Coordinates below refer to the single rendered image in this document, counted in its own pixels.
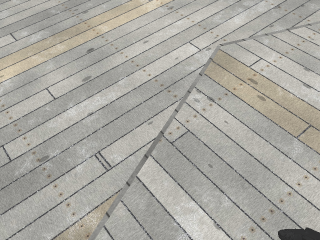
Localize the right robot hand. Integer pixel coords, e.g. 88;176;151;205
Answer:
278;227;320;240

